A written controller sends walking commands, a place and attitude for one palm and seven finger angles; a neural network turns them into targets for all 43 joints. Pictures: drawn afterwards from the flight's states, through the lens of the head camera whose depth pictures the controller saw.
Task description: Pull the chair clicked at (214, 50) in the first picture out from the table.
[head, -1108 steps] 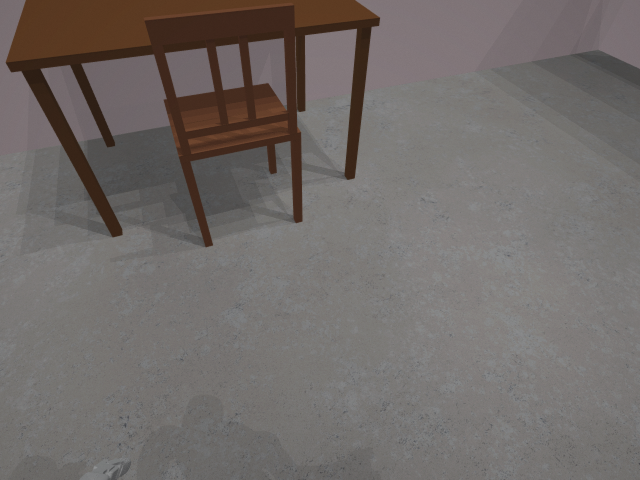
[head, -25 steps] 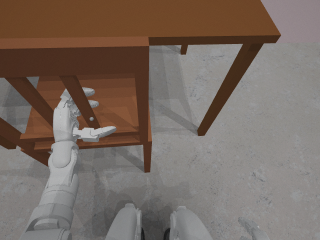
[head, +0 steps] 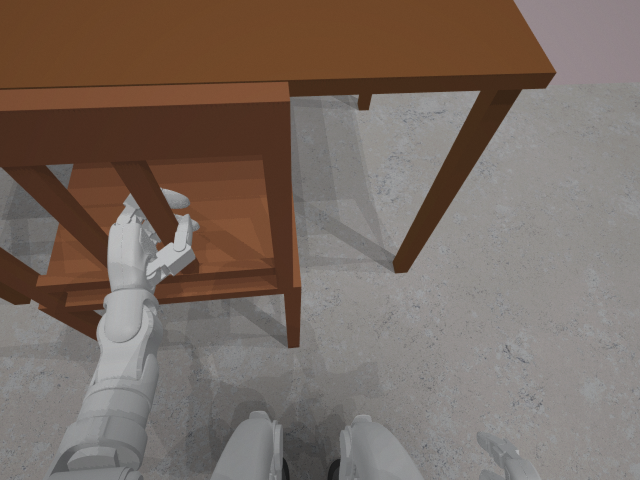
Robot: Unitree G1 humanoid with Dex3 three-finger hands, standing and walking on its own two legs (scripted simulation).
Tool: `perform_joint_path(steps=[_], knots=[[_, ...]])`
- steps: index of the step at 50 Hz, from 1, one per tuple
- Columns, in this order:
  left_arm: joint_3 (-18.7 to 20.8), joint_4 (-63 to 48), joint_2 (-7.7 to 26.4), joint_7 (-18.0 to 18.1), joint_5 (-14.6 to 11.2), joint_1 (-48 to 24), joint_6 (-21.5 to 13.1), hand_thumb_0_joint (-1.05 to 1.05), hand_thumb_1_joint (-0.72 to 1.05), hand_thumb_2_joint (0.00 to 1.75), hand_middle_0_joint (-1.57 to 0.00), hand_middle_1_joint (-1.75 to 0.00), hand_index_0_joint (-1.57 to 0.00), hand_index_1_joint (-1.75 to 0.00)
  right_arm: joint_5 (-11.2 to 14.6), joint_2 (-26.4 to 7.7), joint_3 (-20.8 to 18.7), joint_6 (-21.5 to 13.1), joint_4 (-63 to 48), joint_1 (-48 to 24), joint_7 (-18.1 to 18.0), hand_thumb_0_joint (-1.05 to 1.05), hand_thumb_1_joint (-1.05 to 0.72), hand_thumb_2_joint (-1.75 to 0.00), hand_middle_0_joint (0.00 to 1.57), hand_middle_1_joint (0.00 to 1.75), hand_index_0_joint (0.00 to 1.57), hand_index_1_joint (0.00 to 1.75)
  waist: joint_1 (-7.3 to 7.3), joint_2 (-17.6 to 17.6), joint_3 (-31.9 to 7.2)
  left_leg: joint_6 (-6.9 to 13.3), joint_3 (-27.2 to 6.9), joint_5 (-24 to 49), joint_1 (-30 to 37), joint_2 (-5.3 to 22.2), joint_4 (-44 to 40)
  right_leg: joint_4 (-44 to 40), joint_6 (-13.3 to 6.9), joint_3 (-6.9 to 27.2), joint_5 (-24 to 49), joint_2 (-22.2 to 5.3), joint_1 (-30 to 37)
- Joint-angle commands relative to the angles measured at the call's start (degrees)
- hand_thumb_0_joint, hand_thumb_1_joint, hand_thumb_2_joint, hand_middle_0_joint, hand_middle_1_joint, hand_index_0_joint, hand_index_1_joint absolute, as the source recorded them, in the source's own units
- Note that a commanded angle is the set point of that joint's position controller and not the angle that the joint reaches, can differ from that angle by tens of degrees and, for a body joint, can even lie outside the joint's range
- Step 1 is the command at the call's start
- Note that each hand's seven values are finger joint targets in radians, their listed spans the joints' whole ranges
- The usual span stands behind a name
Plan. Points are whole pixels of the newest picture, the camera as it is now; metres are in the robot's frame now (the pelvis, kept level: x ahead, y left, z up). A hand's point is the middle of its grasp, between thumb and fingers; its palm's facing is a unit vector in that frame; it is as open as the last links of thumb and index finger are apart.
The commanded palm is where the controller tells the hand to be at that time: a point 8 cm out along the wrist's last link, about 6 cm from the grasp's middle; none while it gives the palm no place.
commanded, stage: hook a spindle and tug to test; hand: left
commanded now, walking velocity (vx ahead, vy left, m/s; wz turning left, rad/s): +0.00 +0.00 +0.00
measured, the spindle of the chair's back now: (85, 229) +0.41 +0.29 +0.02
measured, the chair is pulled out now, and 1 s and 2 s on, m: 0.00 0.06 0.18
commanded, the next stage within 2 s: step backward, pulling the chair out in 0.42 s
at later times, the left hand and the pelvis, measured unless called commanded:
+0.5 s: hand (179, 273) +0.36 +0.17 +0.02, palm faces +0.11 -0.99 -0.01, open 5.4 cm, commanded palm +0.33 +0.21 +0.02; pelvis +0.01 +0.01 +0.00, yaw +0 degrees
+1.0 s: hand (178, 288) +0.33 +0.16 +0.03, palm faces +0.09 -0.99 -0.11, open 5.3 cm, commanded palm +0.29 +0.21 +0.03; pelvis +0.00 +0.01 +0.10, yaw +1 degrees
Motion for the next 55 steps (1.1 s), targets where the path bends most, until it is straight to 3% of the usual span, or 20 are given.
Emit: perform_joint_path(steps=[1,14,17,25,26,27,28,29,30,32,33,35,36,39,43,46,48,50,52,55], knots=[[0.5,-14.6,7.6,-1.3,0.3,-6.5,-4.5,0.0,0.9,0.9,-0.5,-1.45,-0.5,-1.45,0.4,-8.5,-3.2,-1.8,-6.2,3.1,-0.2,0.0,-0.9,-0.9,0.2,0.3,0.2,0.3,1.69,2.2,-24.4,-2.3,-4.6,23.7,18.6,0.7,-8.7,-8.7,2.0,5.2,23.7,-1.6,16.2],[-1.7,-23.3,4.3,-0.7,-0.8,5.6,-5.0,0.0,0.9,0.9,-0.5,-1.45,-0.5,-1.45,0.3,-8.0,-3.8,-2.4,-7.3,2.2,0.5,0.0,-0.9,-0.9,0.2,0.3,0.2,0.3,2.55,3.0,-23.8,-3.1,-5.5,31.2,22.7,1.5,-8.9,-7.6,1.9,4.0,27.4,-1.6,15.3],[-2.5,-24.6,3.7,-0.5,-0.9,6.8,-4.9,0.0,0.9,0.9,-0.5,-1.45,-0.5,-1.45,0.3,-8.1,-3.8,-2.5,-7.4,2.0,0.4,0.0,-0.9,-0.9,0.2,0.3,0.2,0.3,2.16,1.6,-23.1,-2.9,-5.7,31.7,22.5,1.6,-8.6,-7.5,1.9,3.9,27.6,-1.5,15.0],[-3.4,-24.5,3.3,-0.1,0.2,3.1,-4.9,0.0,0.9,0.9,-0.5,-1.45,-0.5,-1.45,0.1,-8.1,-3.8,-2.8,-6.6,0.9,-0.2,0.0,-0.9,-0.9,0.2,0.3,0.2,0.3,1.29,1.6,-22.1,-3.3,-6.6,28.5,21.9,1.5,-7.5,-6.5,2.0,3.5,24.1,-1.7,11.1],[-7.3,-25.7,-0.5,-0.3,0.3,2.2,-4.7,0.0,0.9,0.9,-0.5,-1.45,-0.5,-1.45,0.2,-7.8,-3.7,-2.9,-7.0,0.6,-0.1,0.0,-0.9,-0.9,0.2,0.3,0.2,0.3,0.74,2.0,-22.7,-3.3,-6.9,28.1,23.1,1.6,-7.7,-6.6,2.0,3.2,23.1,-1.9,10.4],[2.8,-33.7,19.1,4.8,6.0,-6.2,2.4,0.0,0.9,0.9,-0.5,-1.45,-0.5,-1.45,2.7,-7.8,-3.6,1.5,-12.1,5.9,-2.3,0.0,-0.9,-0.9,0.2,0.3,0.2,0.3,2.88,5.2,-34.3,-2.3,-6.1,27.8,41.9,1.6,-20.2,-17.5,1.3,8.4,27.9,-5.4,33.3],[0.3,-39.2,16.7,6.4,6.0,-7.8,5.6,0.0,0.9,0.9,-0.5,-1.45,-0.5,-1.45,3.3,-7.6,-3.9,2.4,-12.6,6.4,-3.8,0.0,-0.9,-0.9,0.2,0.3,0.2,0.3,2.37,8.8,-36.4,-1.9,-5.0,31.7,47.4,1.0,-22.4,-20.7,2.5,9.0,36.7,-5.9,37.4],[-0.8,-37.8,14.5,7.3,6.0,-4.0,7.7,0.0,0.9,0.9,-0.5,-1.45,-0.5,-1.45,3.5,-7.4,-3.8,2.3,-12.5,6.7,-4.6,0.0,-0.9,-0.9,0.2,0.3,0.2,0.3,1.97,7.8,-34.6,-2.0,-5.5,34.5,48.5,1.2,-23.1,-20.8,3.1,8.5,41.0,-6.2,37.2],[-1.5,-33.5,12.6,7.6,6.3,0.2,10.0,0.0,0.9,0.9,-0.5,-1.45,-0.5,-1.45,3.6,-7.0,-3.2,2.9,-12.5,4.1,-5.2,0.0,-0.9,-0.9,0.2,0.3,0.2,0.3,2.09,9.9,-31.2,-2.0,-6.4,36.7,47.7,1.7,-24.5,-20.8,3.2,8.6,40.7,-6.5,34.6],[-5.4,-21.2,7.5,7.5,6.7,5.5,14.2,0.0,0.9,0.9,-0.5,-1.45,-0.5,-1.45,3.6,-6.9,-2.2,4.2,-10.5,2.8,-6.3,0.0,-0.9,-0.9,0.2,0.3,0.2,0.3,1.61,5.3,-20.5,-1.1,-8.7,36.4,42.8,3.7,-28.1,-22.8,4.0,7.8,38.0,-6.3,33.9],[-7.3,-16.0,5.6,7.1,6.9,5.3,15.9,0.0,0.9,0.9,-0.5,-1.45,-0.5,-1.45,3.8,-7.0,-1.8,4.8,-9.6,2.7,-6.8,0.0,-0.9,-0.9,0.2,0.3,0.2,0.3,1.18,2.1,-14.3,-0.8,-10.3,34.3,39.6,5.2,-31.1,-24.0,3.9,6.7,34.5,-6.3,34.0],[-7.4,-10.8,6.3,7.2,6.6,-0.3,16.7,0.0,0.9,0.9,-0.5,-1.45,-0.5,-1.45,3.7,-7.7,-1.4,5.3,-8.3,2.5,-7.6,0.0,-0.9,-0.9,0.2,0.3,0.2,0.3,1.41,-1.6,-10.0,0.2,-10.5,32.0,37.6,6.4,-33.7,-27.8,5.2,8.2,35.4,-7.1,37.6],[-7.1,-7.8,6.7,7.2,6.8,-2.4,16.6,0.0,0.9,0.9,-0.5,-1.45,-0.5,-1.45,3.7,-8.0,-1.4,5.3,-7.5,2.9,-7.9,0.0,-0.9,-0.9,0.2,0.3,0.2,0.3,1.44,-2.6,-9.5,0.2,-10.2,33.0,38.3,6.8,-34.5,-29.3,5.3,8.5,37.2,-7.6,39.4],[-7.4,-2.0,7.0,7.1,7.5,-6.7,15.0,0.0,0.9,0.9,-0.5,-1.45,-0.5,-1.45,3.3,-8.0,-1.7,5.2,-5.6,3.8,-8.6,0.0,-0.9,-0.9,0.2,0.3,0.2,0.3,1.43,4.6,-9.1,-0.1,-11.2,44.4,45.6,8.1,-37.0,-31.1,4.7,8.5,39.6,-8.1,40.2],[-8.7,1.5,5.3,6.0,7.5,-5.5,14.0,0.0,0.9,0.9,-0.5,-1.45,-0.5,-1.45,2.3,-7.4,-2.1,5.5,-4.4,3.3,-7.9,0.0,-0.9,-0.9,0.2,0.3,0.2,0.3,1.67,9.6,-8.9,0.2,-14.8,57.7,55.2,11.3,-39.8,-32.1,3.5,7.7,26.2,-6.7,38.5],[-8.8,2.2,4.8,5.4,7.2,-3.9,13.4,0.0,0.9,0.9,-0.5,-1.45,-0.5,-1.45,1.7,-7.4,-2.4,5.3,-4.4,1.6,-7.0,0.0,-0.9,-0.9,0.2,0.3,0.2,0.3,2.68,12.1,-7.7,0.5,-16.7,56.9,57.3,13.0,-42.9,-32.5,2.5,7.3,16.3,-6.1,38.8],[-7.8,0.6,5.5,5.2,7.1,-1.1,13.1,0.0,0.9,0.9,-0.5,-1.45,-0.5,-1.45,1.1,-7.4,-2.4,5.0,-4.9,0.6,-6.5,0.0,-0.9,-0.9,0.2,0.3,0.2,0.3,3.46,12.8,-7.7,0.6,-17.2,57.8,58.0,13.6,-43.7,-33.8,2.2,7.5,16.0,-6.0,40.4],[-7.9,-0.5,5.1,5.0,6.8,0.1,12.8,0.0,0.9,0.9,-0.5,-1.45,-0.5,-1.45,1.2,-7.5,-2.6,4.8,-5.2,0.0,-6.3,0.0,-0.9,-0.9,0.2,0.3,0.2,0.3,3.59,10.0,-7.4,1.0,-16.2,53.4,55.5,13.6,-43.7,-36.2,2.0,8.0,19.7,-6.3,44.0],[-7.1,-0.9,6.2,5.1,6.5,2.1,13.0,0.0,0.9,0.9,-0.5,-1.45,-0.5,-1.45,1.7,-8.0,-2.8,4.5,-5.7,0.0,-6.8,0.0,-0.9,-0.9,0.2,0.3,0.2,0.3,3.78,5.2,-7.9,0.7,-14.8,46.7,50.7,12.6,-43.3,-38.8,1.6,8.8,29.3,-6.9,49.9],[-9.0,-1.4,5.0,5.2,6.3,-1.3,12.7,0.0,0.9,0.9,-0.5,-1.45,-0.5,-1.45,2.6,-7.7,-3.0,3.9,-5.4,0.6,-7.5,0.0,-0.9,-0.9,0.2,0.3,0.2,0.3,2.55,0.7,-8.6,-0.9,-11.8,38.5,48.2,10.3,-42.4,-40.2,1.1,11.3,40.8,-9.7,52.8]])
